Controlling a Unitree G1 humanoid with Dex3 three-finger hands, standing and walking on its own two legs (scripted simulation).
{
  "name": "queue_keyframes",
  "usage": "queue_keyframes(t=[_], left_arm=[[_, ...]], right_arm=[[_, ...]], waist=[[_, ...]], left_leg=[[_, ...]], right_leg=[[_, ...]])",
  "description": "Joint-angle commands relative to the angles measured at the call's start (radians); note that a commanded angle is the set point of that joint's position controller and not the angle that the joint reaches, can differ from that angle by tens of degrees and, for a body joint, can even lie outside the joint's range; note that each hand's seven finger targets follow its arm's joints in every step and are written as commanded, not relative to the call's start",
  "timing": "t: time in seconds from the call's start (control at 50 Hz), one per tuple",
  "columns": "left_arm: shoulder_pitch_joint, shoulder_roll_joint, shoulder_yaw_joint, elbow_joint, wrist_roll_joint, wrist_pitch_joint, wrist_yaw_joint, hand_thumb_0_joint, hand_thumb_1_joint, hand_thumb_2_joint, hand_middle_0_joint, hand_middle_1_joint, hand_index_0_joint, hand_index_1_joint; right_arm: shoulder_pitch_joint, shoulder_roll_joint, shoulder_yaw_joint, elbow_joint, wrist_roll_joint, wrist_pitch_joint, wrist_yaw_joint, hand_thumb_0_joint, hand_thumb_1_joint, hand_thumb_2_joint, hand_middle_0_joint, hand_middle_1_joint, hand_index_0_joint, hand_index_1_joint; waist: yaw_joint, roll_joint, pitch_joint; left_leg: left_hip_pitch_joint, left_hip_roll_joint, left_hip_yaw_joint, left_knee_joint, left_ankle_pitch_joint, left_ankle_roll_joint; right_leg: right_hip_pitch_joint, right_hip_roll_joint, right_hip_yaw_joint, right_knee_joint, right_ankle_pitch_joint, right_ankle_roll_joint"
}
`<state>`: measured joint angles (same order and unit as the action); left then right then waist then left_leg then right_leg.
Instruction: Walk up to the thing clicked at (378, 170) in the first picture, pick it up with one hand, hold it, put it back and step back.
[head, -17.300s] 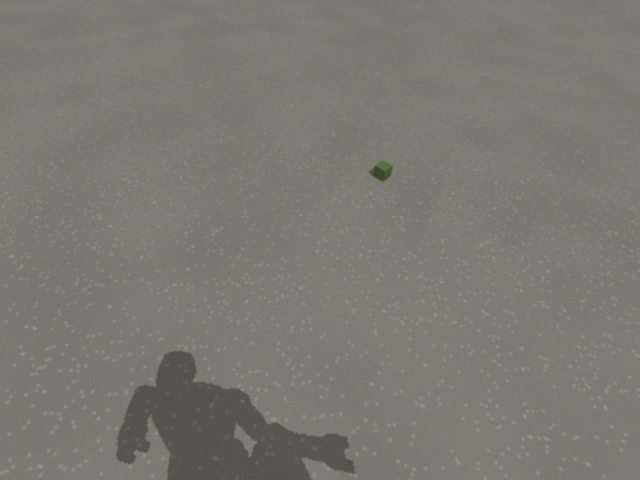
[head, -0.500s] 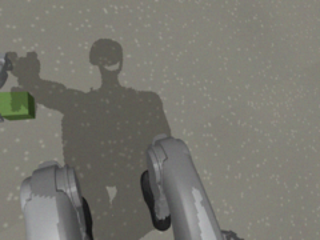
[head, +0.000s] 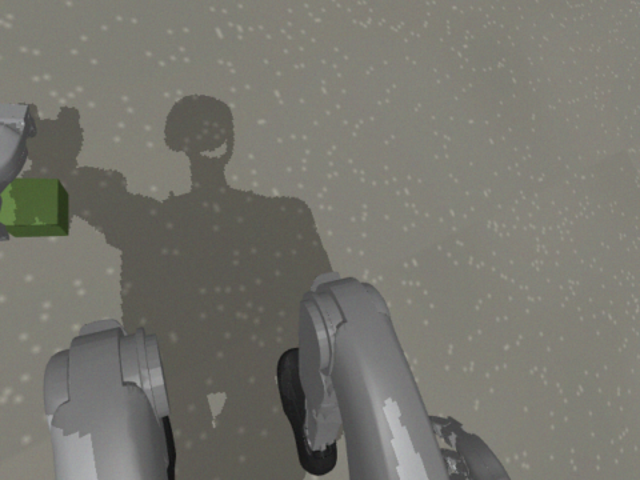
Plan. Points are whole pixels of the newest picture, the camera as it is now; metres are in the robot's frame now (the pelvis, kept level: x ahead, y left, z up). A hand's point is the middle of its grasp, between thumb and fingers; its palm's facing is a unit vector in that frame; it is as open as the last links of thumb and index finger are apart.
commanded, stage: close in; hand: left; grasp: from above
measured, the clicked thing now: (36, 208) +0.50 +0.26 -0.29
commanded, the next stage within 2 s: rest palm in 0.40 s
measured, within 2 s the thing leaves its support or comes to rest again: neither
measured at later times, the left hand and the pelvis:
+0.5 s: hand (2, 202) +0.48 +0.27 -0.20, palm faces -0.47 -0.02 -0.88, open 13.4 cm; pelvis +0.00 +0.00 -0.01, yaw -1 degrees
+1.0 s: hand (24, 208) +0.49 +0.26 -0.24, palm faces -0.49 -0.03 -0.87, open 13.9 cm; pelvis +0.00 +0.00 -0.01, yaw -3 degrees
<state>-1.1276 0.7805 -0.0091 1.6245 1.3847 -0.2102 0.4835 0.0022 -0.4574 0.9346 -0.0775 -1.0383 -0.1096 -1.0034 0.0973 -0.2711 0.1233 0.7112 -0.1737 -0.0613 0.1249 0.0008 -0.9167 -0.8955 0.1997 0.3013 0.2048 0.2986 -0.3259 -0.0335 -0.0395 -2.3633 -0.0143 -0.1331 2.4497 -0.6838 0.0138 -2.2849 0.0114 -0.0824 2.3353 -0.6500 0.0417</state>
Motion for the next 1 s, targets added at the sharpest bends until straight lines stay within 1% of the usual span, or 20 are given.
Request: queue_keyframes(t=[0.0, 0.02, 0.06, 0.12, 0.16, 0.24, 0.34, 0.42, 0.48, 0.52, 0.54, 0.58, 0.6, 0.72, 0.78, 0.8, 0.9, 0.92, 0.94, 0.98], left_arm=[[-0.26, 0.209, 0.025, -0.153, -0.07, 0.026, -0.05, 0.0, -0.445, 0.911, -0.057, -1.045, -0.099, -0.999], [-0.25, 0.213, 0.024, -0.16, -0.08, 0.02, -0.069, 0.0, -0.451, 0.912, -0.058, -1.045, -0.099, -1.0], [-0.248, 0.213, 0.022, -0.182, -0.089, -0.002, -0.102, 0.0, -0.461, 0.921, -0.062, -1.045, -0.099, -1.004], [-0.234, 0.296, 0.065, -0.273, -0.101, -0.047, -0.12, 0.0, -0.468, 0.926, -0.069, -1.044, -0.104, -1.006], [-0.209, 0.279, 0.064, -0.258, -0.1, -0.074, -0.119, 0.0, -0.472, 0.933, -0.068, -1.047, -0.103, -1.009], [-0.222, 0.308, 0.086, -0.282, -0.091, -0.132, -0.09, 0.0, -0.47, 0.935, -0.065, -1.042, -0.098, -1.004], [-0.243, 0.292, 0.072, -0.23, -0.053, -0.163, -0.035, 0.0, -0.439, 1.027, -0.083, -1.084, -0.11, -1.053], [-0.253, 0.303, 0.076, -0.221, -0.015, -0.155, 0.007, 0.0, -0.408, 1.061, -0.094, -1.119, -0.123, -1.087], [-0.261, 0.291, 0.076, -0.188, -0.007, -0.131, 0.027, 0.0, -0.4, 1.043, -0.089, -1.118, -0.122, -1.081], [-0.249, 0.267, 0.054, -0.148, 0.0, -0.114, 0.03, 0.0, -0.469, 0.973, -0.066, -1.016, -0.084, -0.995], [-0.265, 0.255, 0.047, -0.132, 0.002, -0.104, 0.033, 0.0, -0.471, 0.97, -0.067, -1.005, -0.083, -0.985], [-0.286, 0.248, 0.045, -0.097, -0.012, -0.091, 0.038, 0.0, -0.456, 0.98, -0.071, -1.011, -0.089, -0.991], [-0.276, 0.288, 0.057, -0.129, -0.007, -0.089, 0.043, 0.0, -0.472, 0.986, -0.071, -1.011, -0.085, -0.994], [-0.284, 0.298, 0.056, -0.096, -0.016, -0.073, 0.042, 0.0, -0.47, 0.978, -0.071, -0.997, -0.084, -0.981], [-0.252, 0.331, 0.068, -0.094, -0.019, -0.074, 0.048, 0.0, -0.476, 0.98, -0.072, -0.988, -0.082, -0.975], [-0.255, 0.315, 0.062, -0.075, -0.026, -0.076, 0.049, 0.0, -0.475, 0.98, -0.073, -0.988, -0.083, -0.975], [-0.237, 0.354, 0.081, -0.079, -0.026, -0.085, 0.06, 0.0, -0.491, 1.006, -0.072, -0.97, -0.073, -0.966], [-0.239, 0.339, 0.065, -0.081, -0.025, -0.087, 0.058, 0.0, -0.485, 0.986, -0.071, -0.972, -0.076, -0.964], [-0.247, 0.373, 0.088, -0.124, -0.023, -0.093, 0.067, 0.0, -0.489, 1.012, -0.077, -0.969, -0.077, -0.967], [-0.225, 0.363, 0.082, -0.082, -0.03, -0.093, 0.069, 0.0, -0.487, 0.984, -0.069, -0.967, -0.073, -0.96]], right_arm=[[0.249, -0.275, -0.081, -0.023, 0.022, 0.013, -0.01, 0.0, -0.903, -0.894, 0.2, 0.3, 0.2, 0.3], [0.248, -0.272, -0.08, -0.03, 0.027, 0.017, -0.011, 0.0, -0.905, -0.894, 0.2, 0.3, 0.2, 0.3], [0.268, -0.268, -0.076, -0.034, 0.027, 0.023, -0.01, 0.0, -0.906, -0.895, 0.2, 0.3, 0.2, 0.3], [0.277, -0.268, -0.068, -0.043, 0.027, 0.034, -0.01, 0.0, -0.908, -0.896, 0.2, 0.3, 0.2, 0.3], [0.293, -0.262, -0.059, -0.042, 0.02, 0.04, -0.006, 0.0, -0.91, -0.896, 0.2, 0.3, 0.2, 0.3], [0.31, -0.274, -0.053, -0.032, 0.012, 0.046, -0.005, 0.0, -0.907, -0.896, 0.2, 0.3, 0.2, 0.3], [0.305, -0.275, -0.047, -0.014, -0.005, 0.036, -0.003, 0.0, -0.902, -0.894, 0.2, 0.3, 0.2, 0.3], [0.306, -0.281, -0.047, -0.013, -0.013, 0.023, 0.0, 0.0, -0.902, -0.895, 0.2, 0.3, 0.2, 0.3], [0.3, -0.292, -0.052, -0.016, -0.016, 0.009, 0.003, 0.0, -0.901, -0.894, 0.2, 0.3, 0.2, 0.3], [0.295, -0.289, -0.048, -0.013, -0.016, 0.003, 0.004, 0.0, -0.901, -0.899, 0.2, 0.3, 0.2, 0.3], [0.301, -0.291, -0.044, -0.01, -0.02, -0.001, 0.005, 0.0, -0.901, -0.898, 0.2, 0.3, 0.2, 0.3], [0.3, -0.296, -0.035, -0.009, -0.026, -0.016, 0.012, 0.0, -0.897, -0.897, 0.2, 0.3, 0.2, 0.3], [0.297, -0.3, -0.035, -0.009, -0.02, -0.018, 0.008, 0.0, -0.899, -0.898, 0.2, 0.3, 0.2, 0.3], [0.282, -0.308, -0.014, -0.03, -0.029, -0.041, 0.019, 0.0, -0.899, -0.897, 0.2, 0.3, 0.199, 0.3], [0.275, -0.317, -0.009, -0.041, -0.028, -0.047, 0.018, 0.0, -0.899, -0.898, 0.2, 0.3, 0.199, 0.3], [0.271, -0.318, -0.005, -0.04, -0.031, -0.049, 0.02, 0.0, -0.9, -0.899, 0.2, 0.3, 0.2, 0.3], [0.267, -0.337, 0.01, -0.059, -0.036, -0.057, 0.023, 0.0, -0.897, -0.898, 0.2, 0.3, 0.2, 0.3], [0.269, -0.325, 0.015, -0.057, -0.036, -0.059, 0.027, 0.0, -0.899, -0.899, 0.2, 0.3, 0.2, 0.3], [0.275, -0.334, 0.012, -0.049, -0.04, -0.058, 0.025, 0.0, -0.898, -0.898, 0.2, 0.3, 0.2, 0.3], [0.268, -0.336, 0.021, -0.062, -0.045, -0.061, 0.031, 0.0, -0.897, -0.899, 0.2, 0.3, 0.2, 0.3]], waist=[[0.002, 0.384, -0.667], [0.006, 0.367, -0.66], [-0.017, 0.323, -0.632], [0.018, 0.328, -0.693], [0.002, 0.321, -0.668], [0.002, 0.338, -0.663], [-0.017, 0.352, -0.604], [-0.016, 0.393, -0.603], [-0.032, 0.425, -0.582], [-0.039, 0.417, -0.574], [-0.057, 0.402, -0.557], [-0.079, 0.378, -0.521], [-0.047, 0.411, -0.559], [-0.078, 0.415, -0.534], [-0.063, 0.436, -0.566], [-0.076, 0.412, -0.539], [-0.083, 0.402, -0.53], [-0.087, 0.413, -0.524], [-0.069, 0.437, -0.566], [-0.083, 0.414, -0.54]], left_leg=[[0.565, -0.005, 0.055, -0.286, 0.197, 0.01], [0.546, -0.004, 0.058, -0.278, 0.202, 0.013], [0.501, -0.007, 0.068, -0.258, 0.194, 0.02], [0.494, -0.005, 0.08, -0.237, 0.224, 0.022], [0.483, -0.003, 0.082, -0.226, 0.237, 0.02], [0.49, -0.005, 0.07, -0.221, 0.232, 0.014], [0.498, 0.002, 0.056, -0.223, 0.171, 0.014], [0.528, 0.004, 0.048, -0.239, 0.162, 0.007], [0.557, 0.006, 0.036, -0.253, 0.173, -0.001], [0.548, 0.008, 0.04, -0.239, 0.174, 0.004], [0.547, 0.006, 0.042, -0.233, 0.182, 0.005], [0.51, 0.007, 0.037, -0.222, 0.166, 0.01], [0.531, 0.008, 0.04, -0.231, 0.179, 0.009], [0.53, 0.012, 0.034, -0.219, 0.188, 0.003], [0.545, 0.015, 0.032, -0.212, 0.202, -0.001], [0.524, 0.017, 0.03, -0.205, 0.192, 0.002], [0.511, 0.016, 0.03, -0.187, 0.209, 0.004], [0.511, 0.02, 0.029, -0.189, 0.204, 0.004], [0.544, 0.019, 0.026, -0.195, 0.23, -0.001], [0.505, 0.021, 0.022, -0.186, 0.218, 0.002]], right_leg=[[0.321, 0.021, -0.086, -0.201, 0.223, -0.078], [0.332, 0.023, -0.084, -0.205, 0.228, -0.077], [0.367, 0.026, -0.082, -0.218, 0.226, -0.071], [0.449, 0.03, -0.071, -0.224, 0.25, -0.067], [0.473, 0.032, -0.07, -0.229, 0.266, -0.062], [0.443, 0.034, -0.084, -0.224, 0.244, -0.069], [0.373, 0.044, -0.098, -0.22, 0.19, -0.07], [0.33, 0.046, -0.112, -0.199, 0.178, -0.078], [0.28, 0.04, -0.126, -0.183, 0.19, -0.08], [0.282, 0.044, -0.124, -0.184, 0.196, -0.079], [0.284, 0.042, -0.125, -0.186, 0.208, -0.075], [0.281, 0.043, -0.129, -0.184, 0.205, -0.07], [0.309, 0.047, -0.123, -0.186, 0.211, -0.075], [0.312, 0.045, -0.132, -0.17, 0.22, -0.073], [0.336, 0.048, -0.132, -0.166, 0.228, -0.077], [0.332, 0.049, -0.135, -0.169, 0.225, -0.074], [0.359, 0.051, -0.139, -0.17, 0.238, -0.074], [0.361, 0.055, -0.135, -0.167, 0.236, -0.073], [0.379, 0.056, -0.143, -0.169, 0.255, -0.073], [0.391, 0.058, -0.144, -0.167, 0.248, -0.073]])
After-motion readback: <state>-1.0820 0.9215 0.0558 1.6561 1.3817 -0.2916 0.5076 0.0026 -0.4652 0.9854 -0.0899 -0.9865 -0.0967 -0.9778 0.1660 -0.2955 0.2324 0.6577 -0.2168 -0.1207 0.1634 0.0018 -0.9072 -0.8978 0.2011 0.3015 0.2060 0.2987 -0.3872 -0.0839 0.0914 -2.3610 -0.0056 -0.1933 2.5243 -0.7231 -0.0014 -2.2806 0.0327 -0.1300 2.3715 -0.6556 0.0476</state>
